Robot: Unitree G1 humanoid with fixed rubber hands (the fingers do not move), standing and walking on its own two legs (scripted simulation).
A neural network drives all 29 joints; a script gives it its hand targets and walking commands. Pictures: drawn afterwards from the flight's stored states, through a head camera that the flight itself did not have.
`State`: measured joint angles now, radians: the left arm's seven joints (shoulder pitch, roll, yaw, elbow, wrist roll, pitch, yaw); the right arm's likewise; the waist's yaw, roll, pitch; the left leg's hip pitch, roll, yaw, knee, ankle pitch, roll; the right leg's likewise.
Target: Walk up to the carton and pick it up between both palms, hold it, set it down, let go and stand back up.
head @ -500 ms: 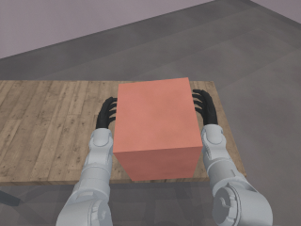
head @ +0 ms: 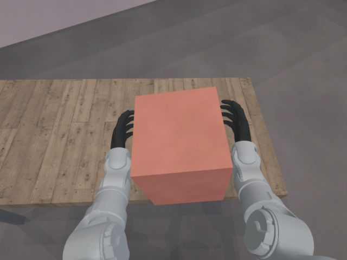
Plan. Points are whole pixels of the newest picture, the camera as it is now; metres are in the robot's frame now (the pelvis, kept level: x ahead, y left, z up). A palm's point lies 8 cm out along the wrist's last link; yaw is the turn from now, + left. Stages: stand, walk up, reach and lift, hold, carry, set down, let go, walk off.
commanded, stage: set down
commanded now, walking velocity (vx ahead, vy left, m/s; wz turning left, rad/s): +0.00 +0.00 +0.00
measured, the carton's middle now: (182, 151) +0.39 -0.01 -0.05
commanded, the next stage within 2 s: none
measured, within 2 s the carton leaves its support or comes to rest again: neither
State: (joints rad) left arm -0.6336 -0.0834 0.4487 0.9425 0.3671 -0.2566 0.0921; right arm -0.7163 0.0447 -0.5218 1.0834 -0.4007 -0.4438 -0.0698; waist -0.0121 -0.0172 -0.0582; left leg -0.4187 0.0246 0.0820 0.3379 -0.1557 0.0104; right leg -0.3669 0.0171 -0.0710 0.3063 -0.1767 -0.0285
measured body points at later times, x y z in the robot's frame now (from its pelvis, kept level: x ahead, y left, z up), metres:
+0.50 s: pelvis +0.00 +0.00 +0.00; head +0.10 +0.01 +0.43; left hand +0.41 +0.14 -0.01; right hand +0.41 -0.16 +0.02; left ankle -0.01 +0.11 -0.75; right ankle -0.03 -0.10 -0.75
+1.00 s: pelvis -0.01 +0.00 -0.01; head +0.10 +0.01 +0.43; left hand +0.40 +0.13 -0.01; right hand +0.41 -0.16 +0.01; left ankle -0.01 +0.11 -0.75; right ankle -0.03 -0.10 -0.75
